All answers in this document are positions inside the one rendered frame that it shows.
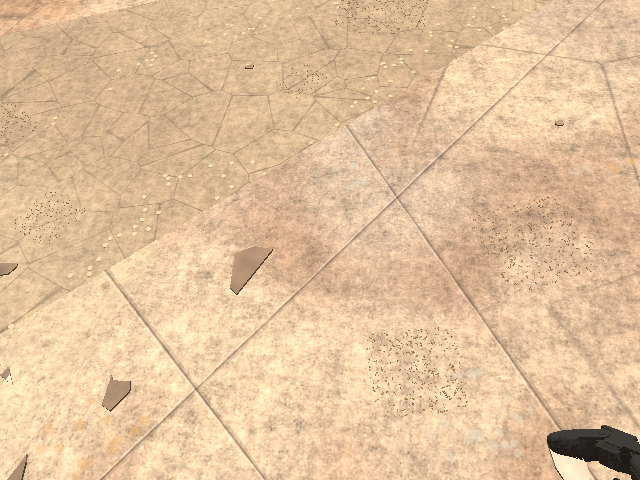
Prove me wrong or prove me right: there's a right robot hand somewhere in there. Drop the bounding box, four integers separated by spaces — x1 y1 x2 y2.
547 425 640 480

